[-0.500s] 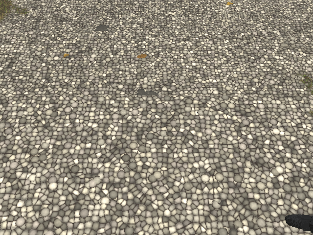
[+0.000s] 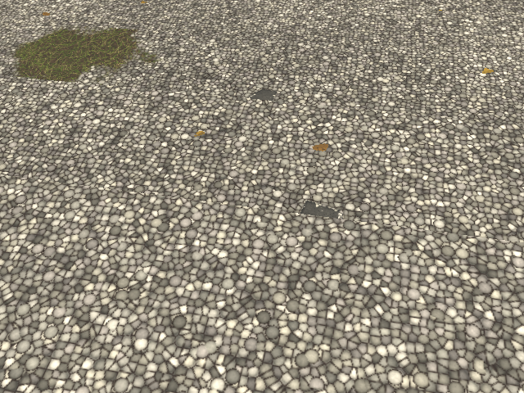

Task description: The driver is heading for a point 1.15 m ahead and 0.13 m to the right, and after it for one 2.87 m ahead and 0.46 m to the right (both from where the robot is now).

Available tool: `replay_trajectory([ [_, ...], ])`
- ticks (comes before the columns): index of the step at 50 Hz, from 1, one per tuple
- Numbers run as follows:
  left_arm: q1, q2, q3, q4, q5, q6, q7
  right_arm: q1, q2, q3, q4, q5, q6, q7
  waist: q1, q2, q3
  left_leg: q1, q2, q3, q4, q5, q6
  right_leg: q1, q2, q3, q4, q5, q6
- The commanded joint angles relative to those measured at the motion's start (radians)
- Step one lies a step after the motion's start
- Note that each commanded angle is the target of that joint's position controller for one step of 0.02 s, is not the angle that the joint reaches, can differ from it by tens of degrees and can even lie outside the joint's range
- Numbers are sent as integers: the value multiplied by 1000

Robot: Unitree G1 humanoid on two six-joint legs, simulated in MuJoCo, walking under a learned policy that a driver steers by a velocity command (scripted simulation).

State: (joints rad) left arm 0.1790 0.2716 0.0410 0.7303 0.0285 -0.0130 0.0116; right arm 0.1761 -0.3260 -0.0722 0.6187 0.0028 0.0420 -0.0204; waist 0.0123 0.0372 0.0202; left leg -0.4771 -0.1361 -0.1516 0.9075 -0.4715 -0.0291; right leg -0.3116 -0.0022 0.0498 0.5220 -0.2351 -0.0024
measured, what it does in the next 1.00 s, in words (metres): steps on the spot: left foot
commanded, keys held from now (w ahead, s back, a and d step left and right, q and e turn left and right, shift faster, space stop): no key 0.66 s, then w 0.34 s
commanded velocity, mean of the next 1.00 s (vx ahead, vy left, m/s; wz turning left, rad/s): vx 0.09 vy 0.00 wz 0.06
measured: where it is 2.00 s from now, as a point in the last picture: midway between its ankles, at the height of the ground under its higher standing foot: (283, 345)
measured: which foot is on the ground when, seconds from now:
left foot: up 0.00-0.18, down 0.20-0.88, up 0.90-1.00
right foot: down 0.00-1.00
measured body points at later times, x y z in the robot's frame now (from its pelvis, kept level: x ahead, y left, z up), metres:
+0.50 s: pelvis +0.00 +0.02 +0.00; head +0.01 +0.03 +0.45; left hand +0.11 +0.29 -0.12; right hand +0.14 -0.22 -0.11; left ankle -0.02 +0.14 -0.74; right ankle +0.03 -0.12 -0.74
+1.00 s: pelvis +0.07 -0.01 +0.00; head +0.08 -0.03 +0.45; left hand +0.07 +0.26 -0.12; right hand +0.17 -0.28 -0.13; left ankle +0.01 +0.13 -0.67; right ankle +0.03 -0.10 -0.74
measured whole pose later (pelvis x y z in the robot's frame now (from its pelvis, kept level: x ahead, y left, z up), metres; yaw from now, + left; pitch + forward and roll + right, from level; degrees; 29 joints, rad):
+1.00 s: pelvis +0.07 -0.01 +0.00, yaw +1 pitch +0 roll +1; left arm 0.36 0.25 0.05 0.99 -0.01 -0.11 -0.02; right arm 0.29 -0.28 -0.06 0.83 0.03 -0.05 -0.02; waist 0.03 0.03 -0.01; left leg -0.38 0.00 -0.04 1.02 -0.38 0.04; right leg -0.15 0.02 -0.02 0.45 -0.31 -0.05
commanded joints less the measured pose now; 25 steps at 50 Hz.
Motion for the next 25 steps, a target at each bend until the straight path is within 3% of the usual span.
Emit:
replay_trajectory([
  [1,-80,130,30,-76,-24,-13,8,57,-90,-38,-27,-1,5,-9,-32,-163,-60,-55,54,-20,198,-10,-52,120,-248,238,-173,338,-198],
  [3,-86,109,23,-67,-20,-3,4,43,-34,-16,-28,1,6,-5,-33,-187,-68,15,82,47,46,20,-66,126,-191,152,-162,367,-179],
  [5,-59,120,27,-55,-20,8,2,-8,2,2,-40,1,1,2,3,-236,-87,104,113,102,-149,20,-69,153,-175,130,-144,386,-179],
  [7,-22,144,32,-40,-26,16,0,-5,-18,-4,-30,11,-2,6,15,-251,-97,177,111,127,-324,95,-59,178,-187,154,-122,385,-189],
  [9,2,132,25,-24,-39,11,-3,31,-32,-6,-1,3,-4,8,-7,-217,-84,312,112,126,-573,319,-21,133,-171,151,-109,345,-146],
  [10,29,121,19,-16,-31,-3,-8,32,-69,-10,-8,-8,-4,2,3,-168,-102,404,170,57,-567,421,9,77,-162,146,-106,277,-93],
  [11,43,105,11,-24,-5,-21,-20,41,-135,-21,-13,-17,-1,-8,37,-22,-135,470,261,-18,-485,635,55,20,-105,80,-52,192,-43],
  [12,37,71,3,-17,-5,-30,-22,20,-99,-16,11,-22,-2,0,48,101,-140,355,252,-15,-475,461,103,82,-45,2,-77,54,8],
  [13,-21,107,8,-9,-1,-28,-19,0,-47,-4,-1,-25,-8,10,10,52,-94,304,224,-9,-497,349,99,99,-37,-6,-58,50,37],
  [14,-45,106,10,-8,-5,-25,-17,5,-31,2,11,-31,-14,11,2,33,-77,277,215,-3,-507,299,82,103,-37,-10,-54,62,38],
  [16,-39,100,10,2,-10,-10,-8,7,-44,2,20,-24,-27,10,4,33,-25,237,200,8,-507,296,62,96,-38,-5,-52,88,31],
  [25,-8,88,14,80,-17,-2,9,39,-20,16,61,-19,-44,-1,5,-8,-3,215,183,18,-502,282,55,119,-40,-3,-60,101,39],
])
Velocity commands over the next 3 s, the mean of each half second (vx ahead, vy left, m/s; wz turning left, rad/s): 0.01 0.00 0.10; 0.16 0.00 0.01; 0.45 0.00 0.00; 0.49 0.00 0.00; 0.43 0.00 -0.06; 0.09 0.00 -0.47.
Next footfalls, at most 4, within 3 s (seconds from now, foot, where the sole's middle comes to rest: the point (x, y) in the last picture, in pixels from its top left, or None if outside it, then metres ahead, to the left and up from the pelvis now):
0.20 left None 0.02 0.14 -0.77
1.36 left None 0.43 0.13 -0.77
1.86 right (323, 298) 0.74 -0.09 -0.77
2.36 left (244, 230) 0.98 0.14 -0.77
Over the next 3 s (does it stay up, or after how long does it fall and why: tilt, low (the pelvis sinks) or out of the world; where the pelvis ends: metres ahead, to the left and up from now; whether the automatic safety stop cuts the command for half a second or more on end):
stays up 0.98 -0.01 -0.03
